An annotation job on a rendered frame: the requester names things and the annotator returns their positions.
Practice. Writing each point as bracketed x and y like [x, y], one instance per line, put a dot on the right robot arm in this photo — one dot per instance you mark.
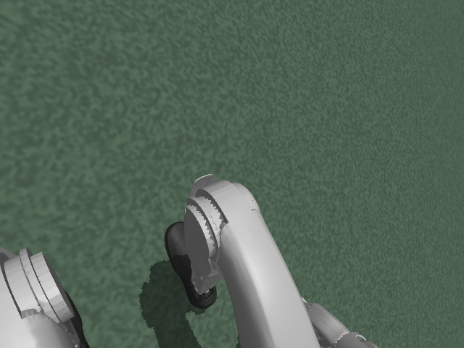
[354, 340]

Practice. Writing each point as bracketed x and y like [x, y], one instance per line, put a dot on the left robot foot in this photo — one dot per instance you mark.
[77, 323]

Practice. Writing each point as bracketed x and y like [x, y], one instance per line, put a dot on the right robot hand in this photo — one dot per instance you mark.
[328, 327]

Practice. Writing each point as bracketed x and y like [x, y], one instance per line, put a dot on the right robot foot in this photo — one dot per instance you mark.
[175, 246]

